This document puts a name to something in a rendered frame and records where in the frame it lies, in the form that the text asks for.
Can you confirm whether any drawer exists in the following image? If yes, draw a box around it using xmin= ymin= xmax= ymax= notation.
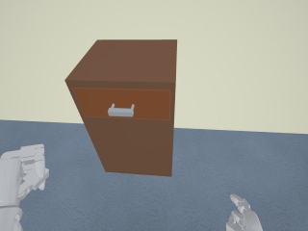
xmin=73 ymin=88 xmax=171 ymax=120

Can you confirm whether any right robot hand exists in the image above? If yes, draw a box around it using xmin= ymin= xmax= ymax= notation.
xmin=225 ymin=193 xmax=263 ymax=231

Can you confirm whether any left robot forearm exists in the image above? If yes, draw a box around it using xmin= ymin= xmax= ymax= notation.
xmin=0 ymin=205 xmax=23 ymax=231

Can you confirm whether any handle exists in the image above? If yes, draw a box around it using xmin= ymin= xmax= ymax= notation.
xmin=108 ymin=103 xmax=135 ymax=117

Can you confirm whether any left robot hand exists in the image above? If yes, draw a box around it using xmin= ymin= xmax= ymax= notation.
xmin=0 ymin=143 xmax=49 ymax=207

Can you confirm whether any cabinet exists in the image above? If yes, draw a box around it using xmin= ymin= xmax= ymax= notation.
xmin=65 ymin=39 xmax=177 ymax=177

